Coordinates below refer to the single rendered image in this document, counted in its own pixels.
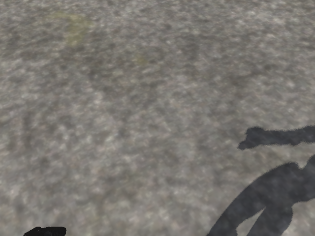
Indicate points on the left robot hand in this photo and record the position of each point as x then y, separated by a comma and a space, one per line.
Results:
47, 231

